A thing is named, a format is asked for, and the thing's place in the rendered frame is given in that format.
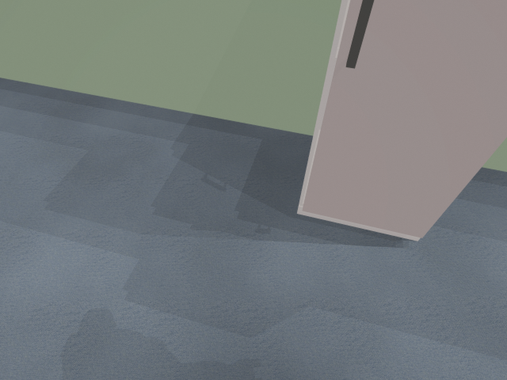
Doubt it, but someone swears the handle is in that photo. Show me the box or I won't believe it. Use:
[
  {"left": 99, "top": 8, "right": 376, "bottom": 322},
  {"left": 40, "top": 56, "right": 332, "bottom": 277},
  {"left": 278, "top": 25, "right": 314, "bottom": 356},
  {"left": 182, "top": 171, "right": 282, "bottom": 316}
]
[{"left": 346, "top": 0, "right": 374, "bottom": 69}]

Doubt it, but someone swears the fridge door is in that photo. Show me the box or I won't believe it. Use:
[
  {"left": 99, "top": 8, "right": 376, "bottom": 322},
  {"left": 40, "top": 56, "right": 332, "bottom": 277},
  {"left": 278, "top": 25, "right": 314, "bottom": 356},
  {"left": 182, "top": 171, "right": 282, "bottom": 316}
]
[{"left": 303, "top": 0, "right": 507, "bottom": 238}]

